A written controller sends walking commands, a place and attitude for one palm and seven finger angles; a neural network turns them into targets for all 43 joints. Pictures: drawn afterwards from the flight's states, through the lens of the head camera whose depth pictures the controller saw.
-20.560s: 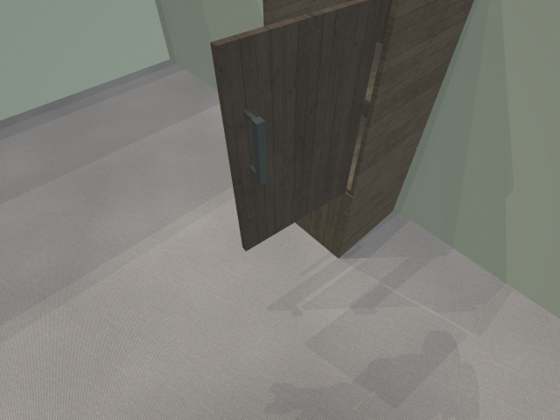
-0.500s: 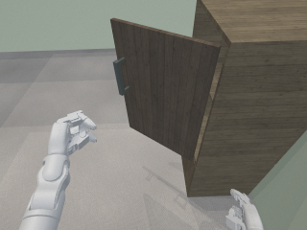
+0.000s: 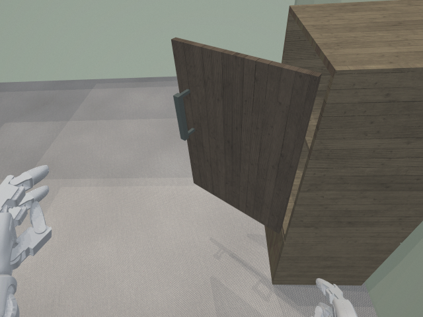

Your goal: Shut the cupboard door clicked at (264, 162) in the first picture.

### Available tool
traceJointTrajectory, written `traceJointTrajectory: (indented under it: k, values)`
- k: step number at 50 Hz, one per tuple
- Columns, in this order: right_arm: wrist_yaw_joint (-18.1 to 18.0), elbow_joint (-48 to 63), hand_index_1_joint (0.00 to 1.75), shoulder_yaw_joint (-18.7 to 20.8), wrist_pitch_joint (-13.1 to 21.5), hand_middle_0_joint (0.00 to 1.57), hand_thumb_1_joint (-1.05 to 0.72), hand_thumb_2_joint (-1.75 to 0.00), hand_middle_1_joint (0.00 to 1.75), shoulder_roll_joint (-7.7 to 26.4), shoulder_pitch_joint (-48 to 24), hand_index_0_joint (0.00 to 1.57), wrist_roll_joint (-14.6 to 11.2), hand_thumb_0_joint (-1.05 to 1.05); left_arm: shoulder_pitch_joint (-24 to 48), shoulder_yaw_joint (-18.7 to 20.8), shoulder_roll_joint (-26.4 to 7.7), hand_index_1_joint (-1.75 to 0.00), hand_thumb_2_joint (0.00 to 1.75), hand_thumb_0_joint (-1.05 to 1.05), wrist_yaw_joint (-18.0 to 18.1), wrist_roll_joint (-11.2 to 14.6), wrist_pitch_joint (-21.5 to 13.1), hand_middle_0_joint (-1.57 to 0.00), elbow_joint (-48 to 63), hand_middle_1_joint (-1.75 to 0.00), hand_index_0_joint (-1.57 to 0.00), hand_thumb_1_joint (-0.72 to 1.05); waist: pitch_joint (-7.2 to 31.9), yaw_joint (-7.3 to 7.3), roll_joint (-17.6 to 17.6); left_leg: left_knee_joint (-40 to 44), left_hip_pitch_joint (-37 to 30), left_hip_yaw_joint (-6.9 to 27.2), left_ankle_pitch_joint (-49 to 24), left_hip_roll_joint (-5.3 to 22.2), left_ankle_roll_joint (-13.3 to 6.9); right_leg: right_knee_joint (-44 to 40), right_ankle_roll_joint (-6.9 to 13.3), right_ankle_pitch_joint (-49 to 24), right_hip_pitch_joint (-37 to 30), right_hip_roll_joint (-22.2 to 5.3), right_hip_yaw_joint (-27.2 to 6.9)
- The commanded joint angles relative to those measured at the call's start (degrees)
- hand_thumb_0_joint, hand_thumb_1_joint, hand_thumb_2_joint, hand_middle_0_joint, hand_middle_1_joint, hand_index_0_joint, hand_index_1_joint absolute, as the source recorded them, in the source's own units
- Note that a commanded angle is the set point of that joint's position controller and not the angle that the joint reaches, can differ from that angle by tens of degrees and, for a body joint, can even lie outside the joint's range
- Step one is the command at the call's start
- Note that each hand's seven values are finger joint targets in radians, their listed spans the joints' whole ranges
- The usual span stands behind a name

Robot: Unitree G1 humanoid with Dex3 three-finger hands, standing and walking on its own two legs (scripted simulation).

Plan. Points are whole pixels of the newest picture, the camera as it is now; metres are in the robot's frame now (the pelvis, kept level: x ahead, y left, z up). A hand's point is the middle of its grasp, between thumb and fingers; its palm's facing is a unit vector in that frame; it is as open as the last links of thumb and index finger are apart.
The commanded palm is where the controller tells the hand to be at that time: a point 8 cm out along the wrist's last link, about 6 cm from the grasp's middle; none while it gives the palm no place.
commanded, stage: draw the hand back to the body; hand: left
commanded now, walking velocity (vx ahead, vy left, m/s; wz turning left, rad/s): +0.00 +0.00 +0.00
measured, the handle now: (185, 115) +0.67 +0.17 +0.03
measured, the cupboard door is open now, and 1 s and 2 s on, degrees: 53 53 53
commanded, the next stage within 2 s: step back with the hand held close in 0.34 s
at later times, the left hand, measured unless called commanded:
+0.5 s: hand (50, 233) +0.18 +0.26 +0.15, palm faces +0.45 -0.80 -0.40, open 7.4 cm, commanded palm +0.13 +0.29 +0.17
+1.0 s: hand (26, 252) +0.15 +0.28 +0.15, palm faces +0.40 -0.78 -0.49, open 7.4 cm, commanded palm +0.09 +0.32 +0.17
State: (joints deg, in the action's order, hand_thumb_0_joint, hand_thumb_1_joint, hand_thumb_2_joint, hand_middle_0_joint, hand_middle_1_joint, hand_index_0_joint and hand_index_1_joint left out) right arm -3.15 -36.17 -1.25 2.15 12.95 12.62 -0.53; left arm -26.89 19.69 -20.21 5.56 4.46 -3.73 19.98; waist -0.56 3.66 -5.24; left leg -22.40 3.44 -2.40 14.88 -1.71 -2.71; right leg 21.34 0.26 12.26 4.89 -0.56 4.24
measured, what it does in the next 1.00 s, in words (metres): shifts its weight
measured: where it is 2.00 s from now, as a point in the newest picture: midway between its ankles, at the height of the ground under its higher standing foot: outside the picture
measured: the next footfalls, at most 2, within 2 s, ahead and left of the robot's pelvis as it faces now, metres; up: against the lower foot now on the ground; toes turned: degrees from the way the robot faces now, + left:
right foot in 1.96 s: -0.25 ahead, -0.13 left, +0.00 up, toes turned +1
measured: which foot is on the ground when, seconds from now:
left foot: down 0.00-1.00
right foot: down 0.00-1.00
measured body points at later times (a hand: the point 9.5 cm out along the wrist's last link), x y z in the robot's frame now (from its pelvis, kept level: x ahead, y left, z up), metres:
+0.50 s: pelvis -0.01 -0.01 +0.00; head -0.03 -0.03 +0.45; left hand +0.15 +0.30 +0.18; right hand +0.17 -0.23 -0.09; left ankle -0.02 +0.08 -0.74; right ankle +0.00 -0.12 -0.74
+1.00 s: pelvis -0.05 +0.02 -0.02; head -0.05 +0.02 +0.43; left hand +0.13 +0.32 +0.18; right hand +0.12 -0.23 -0.09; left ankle -0.02 +0.08 -0.74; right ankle +0.00 -0.12 -0.74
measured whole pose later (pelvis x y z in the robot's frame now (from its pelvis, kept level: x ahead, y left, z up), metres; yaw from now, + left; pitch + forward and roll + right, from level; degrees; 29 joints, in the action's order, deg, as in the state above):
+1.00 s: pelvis -0.05 +0.02 -0.02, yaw -2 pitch +1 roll -1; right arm -5.3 -30.6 0.5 -1.2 13.3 11.4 -1.1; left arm -31.3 24.3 -24.3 7.9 3.0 -9.7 26.3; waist 0.5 0.1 -1.0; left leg -33.1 18.9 -5.0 15.3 -2.5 -5.1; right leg 32.1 -1.2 11.7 20.9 -2.0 1.9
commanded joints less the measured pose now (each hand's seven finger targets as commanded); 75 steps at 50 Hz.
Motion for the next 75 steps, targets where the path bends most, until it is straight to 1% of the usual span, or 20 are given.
traceJointTrajectory:
  k: [1,2,9,13,23,24,26,30,34,37,40,46,51,58,61,67,70,71,72,75]
  values:
    - [-0.9,9.3,0.3,2.4,4.2,0.2,-0.9,-0.9,0.3,6.1,-8.4,0.2,-0.2,0.0,6.8,4.9,-8.7,-0.3,0.9,0.0,1.3,-0.5,-3.9,-0.2,11.4,-0.3,-0.2,0.9,1.0,-0.96,2.4,4.0,3.6,2.8,-12.8,3.1,2.2,-2.4,0.8,-6.6,0.1,-0.1,-2.0]
    - [-1.2,8.8,0.3,2.5,4.5,0.2,-0.9,-0.9,0.3,6.4,-8.4,0.2,-0.1,0.0,7.6,4.4,-8.6,-0.3,0.9,0.0,1.3,-0.6,-3.8,-0.2,10.0,-0.3,-0.2,0.9,-0.8,-1.17,3.6,4.3,4.0,2.9,-10.4,3.1,1.9,-3.3,0.7,-4.5,1.2,-0.2,-2.0]
    - [-1.7,8.6,0.3,2.4,6.1,0.2,-0.9,-0.9,0.3,6.1,-8.6,0.2,0.0,0.0,8.2,6.3,-10.7,-0.3,0.9,0.0,2.2,-0.9,-5.1,-0.2,12.7,-0.3,-0.2,0.9,3.7,-0.07,1.8,4.4,3.4,2.9,-9.9,2.5,1.6,-2.4,1.0,-4.3,-2.0,-0.4,-2.4]
    - [-1.6,8.6,0.3,2.1,6.2,0.2,-0.9,-0.9,0.3,5.6,-8.8,0.2,0.0,0.0,7.0,6.9,-10.8,-0.3,0.9,0.0,2.0,-0.8,-5.2,-0.2,13.0,-0.3,-0.2,0.9,2.3,0.15,-0.3,4.3,4.0,2.7,-11.0,2.5,1.8,-2.7,1.1,-5.5,-2.2,-0.4,-2.6]
    - [-1.2,8.8,0.3,2.3,5.7,0.2,-0.9,-0.9,0.3,5.6,-8.5,0.2,0.0,0.0,6.0,6.5,-9.8,-0.3,0.9,0.0,1.4,-0.5,-4.9,-0.2,11.0,-0.3,-0.2,0.9,1.0,-0.14,1.3,4.8,4.2,2.6,-9.6,2.9,1.8,-3.5,1.0,-4.1,-1.3,-0.2,-2.8]
    - [-1.2,10.9,0.3,3.1,4.3,0.2,-0.9,-0.9,0.3,7.7,-8.6,0.2,-0.6,0.0,10.7,11.9,-15.4,-0.3,0.9,0.0,2.0,-0.6,-6.9,-0.2,14.0,-0.3,-0.2,0.9,-1.6,-2.37,1.5,1.5,9.6,3.9,-3.6,4.1,0.2,-6.2,1.4,-3.5,4.2,-3.6,-9.5]
    - [-1.1,10.0,0.3,3.4,3.1,0.2,-0.9,-0.9,0.3,7.1,-7.6,0.2,-0.1,0.0,4.0,7.7,-10.7,-0.3,0.9,0.0,1.9,-1.0,-7.7,-0.2,10.6,-0.3,-0.2,0.9,1.1,-2.94,5.7,-2.4,8.4,4.1,-2.4,3.6,0.1,-7.8,2.4,-0.1,7.6,-6.9,-11.5]
    - [-1.4,10.7,0.3,4.0,1.7,0.2,-0.9,-0.9,0.3,7.3,-7.1,0.2,-0.2,0.0,0.2,9.0,-11.9,-0.3,0.9,0.0,2.8,-0.8,-9.2,-0.2,13.2,-0.3,-0.2,0.9,7.4,-3.34,3.2,-2.9,8.6,4.7,-8.2,4.4,0.5,-2.2,3.0,-9.2,5.2,-7.6,-10.0]
    - [-2.2,12.3,0.3,4.6,0.1,0.2,-0.9,-0.9,0.3,7.7,-7.1,0.2,-0.5,0.0,-2.6,11.5,-14.1,-0.3,0.9,0.0,3.2,-0.4,-9.0,-0.2,15.8,-0.3,-0.2,0.9,12.5,-3.16,2.1,-2.8,9.3,5.6,-24.6,6.6,1.6,6.6,1.5,-24.2,0.4,-5.2,-6.7]
    - [-2.5,13.3,0.3,4.9,-1.1,0.2,-0.9,-0.9,0.3,7.9,-7.2,0.2,-0.7,0.0,-4.0,12.6,-15.1,-0.3,0.9,0.0,3.3,-0.2,-8.2,-0.2,16.2,-0.3,-0.2,0.9,13.5,-3.12,2.9,-3.9,10.6,5.7,-29.6,7.4,2.2,9.2,1.2,-28.0,0.3,-4.9,-6.7]
    - [-2.6,14.1,0.3,4.9,-1.7,0.2,-0.9,-0.9,0.3,7.9,-6.7,0.2,-0.7,0.0,-5.0,12.2,-14.4,-0.3,0.9,0.0,3.4,-0.3,-8.0,-0.2,16.7,-0.3,-0.2,0.9,12.3,-3.28,2.7,-2.9,13.6,6.6,-25.8,8.5,1.9,10.8,0.9,-23.6,1.3,-4.4,-7.0]
    - [-2.9,14.6,0.3,4.6,-1.1,0.2,-0.9,-0.9,0.3,8.4,-6.8,0.2,-0.6,0.0,-3.4,12.4,-13.9,-0.3,0.9,0.0,3.8,-1.2,-8.9,-0.2,17.2,-0.3,-0.2,0.9,6.8,-3.25,0.8,3.6,28.7,9.8,0.9,10.6,-1.7,13.5,-0.4,-10.0,-1.7,-2.0,-7.3]
    - [-3.0,14.4,0.3,4.6,0.4,0.2,-0.9,-0.9,0.3,8.5,-5.9,0.2,-0.5,0.0,-0.5,12.7,-13.5,-0.3,0.9,0.0,4.0,-2.6,-10.5,-0.2,17.2,-0.3,-0.2,0.9,4.6,-3.73,0.8,4.8,39.5,10.9,19.6,10.5,-3.6,15.8,-0.4,-6.8,-5.3,-1.9,-8.6]
    - [-2.5,13.5,0.3,4.4,2.3,0.2,-0.9,-0.9,0.3,8.2,-4.8,0.2,0.0,0.0,1.7,11.9,-13.0,-0.3,0.9,0.0,4.4,-3.2,-12.3,-0.2,20.1,-0.3,-0.2,0.9,4.0,-4.21,2.9,0.4,38.0,10.7,22.3,8.3,-2.9,11.6,0.8,1.4,0.7,-3.6,-11.7]
    - [-2.5,13.0,0.3,4.4,3.0,0.2,-0.9,-0.9,0.3,8.5,-4.5,0.2,0.4,0.0,1.9,12.4,-13.2,-0.3,0.9,0.0,4.8,-3.5,-12.9,-0.2,19.0,-0.3,-0.2,0.9,2.8,-4.24,1.8,0.8,39.2,11.2,25.1,8.7,-3.1,11.0,0.8,6.1,2.1,-3.0,-11.8]
    - [-2.4,12.7,0.3,4.8,4.2,0.2,-0.9,-0.9,0.3,9.0,-5.4,0.2,0.7,0.0,1.0,15.3,-14.9,-0.3,0.9,0.0,4.6,-4.5,-14.6,-0.2,19.3,-0.3,-0.2,0.9,4.4,-3.66,-5.0,8.5,48.9,16.8,28.1,14.2,-5.1,23.7,-1.0,-5.3,-9.0,2.6,-7.3]
    - [-2.1,12.5,0.3,5.1,4.4,0.2,-0.9,-0.9,0.3,8.6,-4.8,0.2,0.5,0.0,-0.7,15.1,-14.0,-0.3,0.9,0.0,4.0,-3.9,-14.9,-0.2,19.0,-0.3,-0.2,0.9,5.2,-3.9,0.0,4.2,47.4,14.7,22.6,12.9,-4.6,23.1,-0.5,-9.9,-8.4,2.2,-9.6]
    - [-1.9,12.4,0.3,5.1,4.4,0.2,-0.9,-0.9,0.3,8.6,-4.7,0.2,0.5,0.0,-0.2,14.7,-13.6,-0.3,0.9,0.0,3.8,-3.7,-15.1,-0.2,19.9,-0.3,-0.2,0.9,5.7,-4.1,-0.1,2.8,46.6,13.7,22.1,12.0,-4.4,22.5,-0.1,-11.5,-7.6,1.7,-10.9]
    - [-1.8,12.1,0.3,5.3,4.5,0.2,-0.9,-0.9,0.3,8.9,-4.8,0.2,0.8,0.0,-0.4,15.6,-14.3,-0.3,0.9,0.0,3.6,-4.0,-15.2,-0.2,19.2,-0.3,-0.2,0.9,5.8,-4.05,-0.8,2.6,47.3,13.6,23.3,11.7,-4.4,22.4,0.1,-11.4,-7.9,1.4,-12.0]
    - [-1.6,11.9,0.3,5.4,4.5,0.2,-0.9,-0.9,0.3,8.2,-4.5,0.2,0.5,0.0,0.8,14.3,-13.7,-0.3,0.9,0.0,3.6,-3.9,-15.2,-0.2,19.8,-0.3,-0.2,0.9,5.6,-4.32,3.8,-3.7,44.7,10.4,24.6,8.2,-3.0,16.2,1.5,-6.4,-2.0,-2.1,-18.2]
